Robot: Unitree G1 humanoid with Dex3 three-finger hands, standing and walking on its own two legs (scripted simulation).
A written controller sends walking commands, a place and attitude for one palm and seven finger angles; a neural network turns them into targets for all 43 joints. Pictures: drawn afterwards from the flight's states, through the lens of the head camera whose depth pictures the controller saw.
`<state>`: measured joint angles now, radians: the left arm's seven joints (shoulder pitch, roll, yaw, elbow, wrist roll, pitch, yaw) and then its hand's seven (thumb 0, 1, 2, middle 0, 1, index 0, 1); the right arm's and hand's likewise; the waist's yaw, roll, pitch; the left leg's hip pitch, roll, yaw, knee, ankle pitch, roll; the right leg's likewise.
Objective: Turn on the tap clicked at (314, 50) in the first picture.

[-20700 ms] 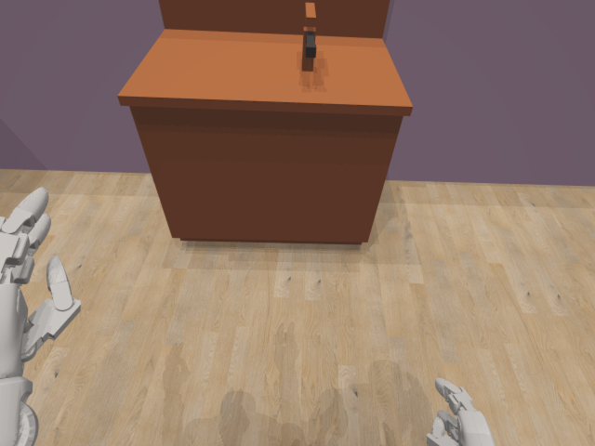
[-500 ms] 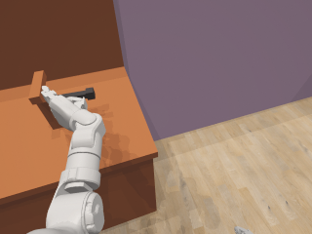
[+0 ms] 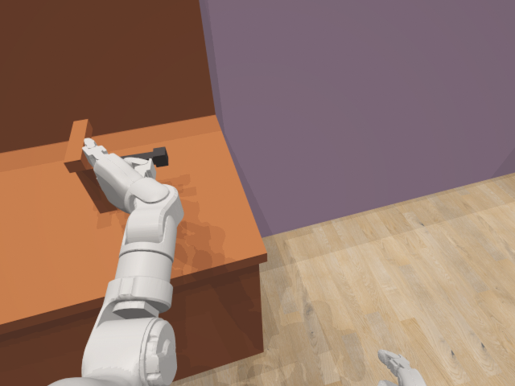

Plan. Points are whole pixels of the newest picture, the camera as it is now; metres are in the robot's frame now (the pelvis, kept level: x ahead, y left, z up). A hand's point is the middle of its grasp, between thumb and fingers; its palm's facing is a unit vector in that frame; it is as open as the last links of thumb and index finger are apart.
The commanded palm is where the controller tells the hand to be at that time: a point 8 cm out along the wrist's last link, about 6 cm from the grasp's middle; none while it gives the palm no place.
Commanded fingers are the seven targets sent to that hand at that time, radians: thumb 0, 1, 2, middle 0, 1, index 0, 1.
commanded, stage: draw the hand back beside the body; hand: left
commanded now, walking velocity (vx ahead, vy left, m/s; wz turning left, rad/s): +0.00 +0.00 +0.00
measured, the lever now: (160, 157) +0.52 +0.24 +0.08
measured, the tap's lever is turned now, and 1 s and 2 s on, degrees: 86 86 86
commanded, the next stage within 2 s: step back with the hand held close in 1.56 s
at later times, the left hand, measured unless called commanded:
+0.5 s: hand (125, 209) +0.31 +0.22 +0.15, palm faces +0.33 -0.92 -0.23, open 7.7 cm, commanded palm +0.29 +0.25 +0.17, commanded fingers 0.00 0.90 0.90 -0.17 -0.22 -0.17 -0.22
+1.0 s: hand (87, 240) +0.25 +0.24 +0.16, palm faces +0.32 -0.91 -0.27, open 7.5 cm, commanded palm +0.21 +0.28 +0.17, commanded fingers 0.00 0.90 0.90 -0.20 -0.29 -0.20 -0.29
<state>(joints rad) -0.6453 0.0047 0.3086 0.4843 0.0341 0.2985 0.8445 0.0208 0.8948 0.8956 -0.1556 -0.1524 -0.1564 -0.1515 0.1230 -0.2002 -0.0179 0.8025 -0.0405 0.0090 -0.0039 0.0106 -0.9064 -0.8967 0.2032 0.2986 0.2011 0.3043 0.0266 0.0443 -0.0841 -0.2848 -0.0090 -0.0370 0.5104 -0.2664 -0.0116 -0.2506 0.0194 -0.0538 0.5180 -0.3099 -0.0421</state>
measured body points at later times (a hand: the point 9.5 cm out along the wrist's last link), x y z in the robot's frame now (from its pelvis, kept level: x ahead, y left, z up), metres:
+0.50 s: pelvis +0.00 +0.00 +0.01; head -0.02 -0.02 +0.46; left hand +0.29 +0.26 +0.17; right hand +0.14 -0.26 -0.10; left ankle +0.00 +0.13 -0.74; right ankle -0.03 -0.09 -0.74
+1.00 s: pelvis +0.00 +0.02 +0.01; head -0.02 +0.00 +0.46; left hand +0.23 +0.29 +0.17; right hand +0.17 -0.21 -0.08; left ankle +0.00 +0.13 -0.74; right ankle -0.03 -0.09 -0.74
